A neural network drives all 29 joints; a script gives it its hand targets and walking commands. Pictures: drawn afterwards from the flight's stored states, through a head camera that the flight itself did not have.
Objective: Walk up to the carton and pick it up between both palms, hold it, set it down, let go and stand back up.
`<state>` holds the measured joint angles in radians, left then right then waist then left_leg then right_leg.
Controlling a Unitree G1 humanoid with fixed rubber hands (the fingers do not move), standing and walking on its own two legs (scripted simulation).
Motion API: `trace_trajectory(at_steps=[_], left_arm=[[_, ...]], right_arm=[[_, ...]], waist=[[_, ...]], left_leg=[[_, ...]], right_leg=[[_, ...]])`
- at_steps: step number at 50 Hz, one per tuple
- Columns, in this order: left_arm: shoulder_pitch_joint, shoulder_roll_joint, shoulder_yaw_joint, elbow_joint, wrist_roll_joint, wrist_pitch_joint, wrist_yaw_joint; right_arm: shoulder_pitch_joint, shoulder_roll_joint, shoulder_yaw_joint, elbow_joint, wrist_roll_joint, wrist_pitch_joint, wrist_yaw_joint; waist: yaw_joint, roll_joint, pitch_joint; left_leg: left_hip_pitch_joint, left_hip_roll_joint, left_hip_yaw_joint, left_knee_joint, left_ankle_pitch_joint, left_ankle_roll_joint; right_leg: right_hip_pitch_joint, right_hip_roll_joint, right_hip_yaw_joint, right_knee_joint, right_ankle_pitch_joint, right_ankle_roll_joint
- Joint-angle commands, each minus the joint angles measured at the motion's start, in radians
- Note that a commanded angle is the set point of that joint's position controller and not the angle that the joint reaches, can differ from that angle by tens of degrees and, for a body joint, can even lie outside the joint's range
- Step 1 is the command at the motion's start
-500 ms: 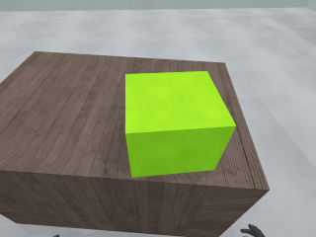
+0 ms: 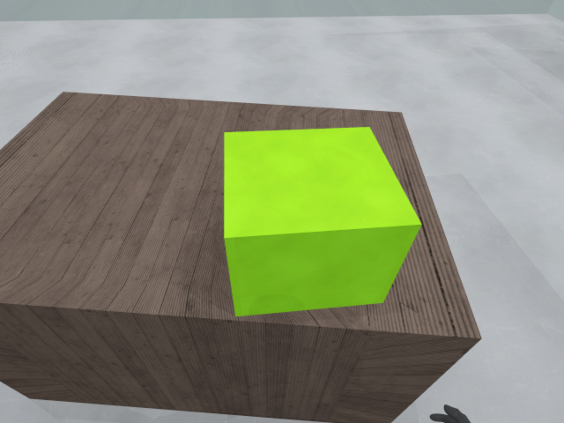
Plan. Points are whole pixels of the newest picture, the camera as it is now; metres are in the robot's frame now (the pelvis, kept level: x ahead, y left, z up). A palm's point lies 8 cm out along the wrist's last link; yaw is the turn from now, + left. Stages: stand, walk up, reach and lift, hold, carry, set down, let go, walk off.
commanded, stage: stand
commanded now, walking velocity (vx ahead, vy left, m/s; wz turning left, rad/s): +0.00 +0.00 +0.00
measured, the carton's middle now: (304, 218) +0.47 +0.00 +0.01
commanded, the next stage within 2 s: none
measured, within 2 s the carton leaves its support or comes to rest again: neither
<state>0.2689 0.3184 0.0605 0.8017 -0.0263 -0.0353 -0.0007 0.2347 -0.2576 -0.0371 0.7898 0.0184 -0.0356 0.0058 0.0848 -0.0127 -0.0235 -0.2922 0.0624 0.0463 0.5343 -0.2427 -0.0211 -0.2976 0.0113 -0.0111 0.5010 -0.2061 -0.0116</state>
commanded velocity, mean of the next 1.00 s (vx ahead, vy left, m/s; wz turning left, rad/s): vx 0.00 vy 0.00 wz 0.00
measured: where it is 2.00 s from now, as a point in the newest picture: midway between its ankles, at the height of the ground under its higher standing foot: outside the picture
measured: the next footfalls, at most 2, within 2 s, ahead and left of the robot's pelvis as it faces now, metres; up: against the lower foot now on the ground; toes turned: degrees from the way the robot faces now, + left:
none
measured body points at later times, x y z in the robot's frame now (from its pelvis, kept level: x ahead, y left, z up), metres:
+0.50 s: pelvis +0.00 +0.00 +0.00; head +0.00 +0.01 +0.45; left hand +0.07 +0.30 -0.12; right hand +0.13 -0.26 -0.11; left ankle +0.02 +0.13 -0.73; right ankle +0.04 -0.12 -0.73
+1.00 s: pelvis +0.00 +0.00 +0.00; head +0.00 +0.00 +0.45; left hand +0.06 +0.30 -0.11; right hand +0.13 -0.26 -0.11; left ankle +0.02 +0.13 -0.73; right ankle +0.04 -0.12 -0.73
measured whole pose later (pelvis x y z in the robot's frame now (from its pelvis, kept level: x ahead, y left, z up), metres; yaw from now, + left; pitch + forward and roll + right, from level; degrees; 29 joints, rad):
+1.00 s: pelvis +0.00 +0.00 +0.00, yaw +0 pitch +0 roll +0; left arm 0.27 0.32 0.06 0.83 -0.03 -0.04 0.00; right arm 0.23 -0.26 -0.04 0.81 0.02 -0.04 0.01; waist 0.08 -0.01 -0.02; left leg -0.29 0.06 0.05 0.51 -0.23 -0.02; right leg -0.30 0.01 -0.01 0.49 -0.20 -0.01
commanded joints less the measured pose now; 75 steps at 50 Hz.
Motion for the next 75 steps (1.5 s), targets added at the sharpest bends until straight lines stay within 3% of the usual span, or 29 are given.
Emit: trace_trajectory(at_steps=[1, 75], left_arm=[[-0.066, 0.218, 0.028, 0.033, 0.058, -0.042, -0.010], [-0.072, 0.223, 0.029, 0.079, 0.055, -0.043, -0.008]], right_arm=[[-0.078, -0.260, -0.065, -0.015, -0.044, -0.029, -0.005], [-0.092, -0.246, -0.054, 0.022, -0.039, -0.027, -0.008]], waist=[[-0.079, 0.098, -0.047], [-0.081, 0.129, -0.043]], left_leg=[[0.063, 0.072, -0.113, -0.135, -0.012, 0.062], [0.072, 0.076, -0.116, -0.161, -0.004, 0.056]], right_leg=[[0.063, -0.139, 0.130, -0.114, 0.008, -0.031], [0.073, -0.151, 0.135, -0.138, 0.029, -0.027]])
